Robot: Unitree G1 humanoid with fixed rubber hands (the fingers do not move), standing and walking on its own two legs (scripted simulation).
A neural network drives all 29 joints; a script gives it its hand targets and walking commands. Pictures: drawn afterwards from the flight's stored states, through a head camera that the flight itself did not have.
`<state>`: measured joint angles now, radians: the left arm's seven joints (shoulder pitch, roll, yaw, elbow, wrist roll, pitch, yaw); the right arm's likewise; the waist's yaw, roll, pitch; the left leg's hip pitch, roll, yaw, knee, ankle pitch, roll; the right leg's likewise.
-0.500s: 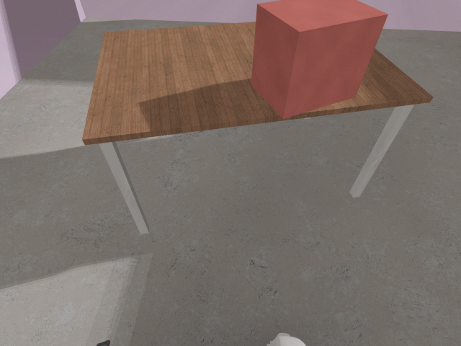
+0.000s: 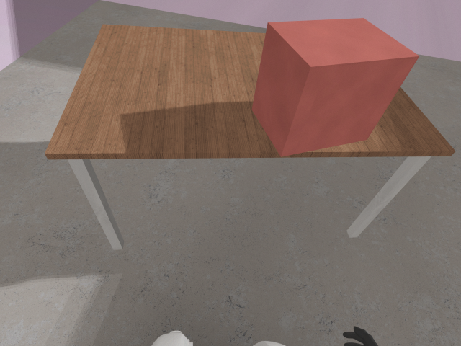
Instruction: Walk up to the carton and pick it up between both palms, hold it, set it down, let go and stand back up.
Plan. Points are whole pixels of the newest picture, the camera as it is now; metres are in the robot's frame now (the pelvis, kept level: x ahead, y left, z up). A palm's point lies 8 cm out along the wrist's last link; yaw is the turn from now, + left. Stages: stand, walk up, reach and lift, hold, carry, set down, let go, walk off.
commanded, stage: walk up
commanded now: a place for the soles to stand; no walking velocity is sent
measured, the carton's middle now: (322, 87) +0.79 -0.23 +0.04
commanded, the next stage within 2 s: none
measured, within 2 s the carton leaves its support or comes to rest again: neither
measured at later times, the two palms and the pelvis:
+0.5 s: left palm (192, 326) +0.18 +0.08 -0.10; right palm (453, 321) +0.22 -0.45 -0.11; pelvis +0.15 -0.17 +0.01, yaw +1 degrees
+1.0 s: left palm (244, 235) +0.37 -0.02 -0.10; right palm out of the picture +0.33 -0.55 -0.07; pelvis +0.27 -0.28 +0.02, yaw +4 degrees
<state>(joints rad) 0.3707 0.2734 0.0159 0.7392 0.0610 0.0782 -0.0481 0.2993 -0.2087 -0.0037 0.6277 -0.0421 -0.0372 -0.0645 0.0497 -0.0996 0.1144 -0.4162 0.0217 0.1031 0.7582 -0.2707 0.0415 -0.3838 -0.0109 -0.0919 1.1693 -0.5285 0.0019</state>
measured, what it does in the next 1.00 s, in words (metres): steps to the right: right foot, then left foot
